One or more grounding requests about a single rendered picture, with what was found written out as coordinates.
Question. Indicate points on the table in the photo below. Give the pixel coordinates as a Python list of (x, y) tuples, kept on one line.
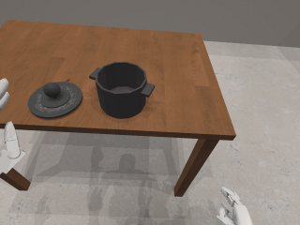
[(185, 103)]

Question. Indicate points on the robot left hand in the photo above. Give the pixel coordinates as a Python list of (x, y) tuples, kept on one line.
[(10, 157)]

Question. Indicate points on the lid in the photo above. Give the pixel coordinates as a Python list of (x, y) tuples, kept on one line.
[(66, 102)]

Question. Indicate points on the knob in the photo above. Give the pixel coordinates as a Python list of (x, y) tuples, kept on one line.
[(51, 89)]

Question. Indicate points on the robot right hand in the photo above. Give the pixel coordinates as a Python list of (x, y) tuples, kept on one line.
[(237, 215)]

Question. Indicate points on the pot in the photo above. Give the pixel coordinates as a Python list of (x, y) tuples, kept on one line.
[(122, 89)]

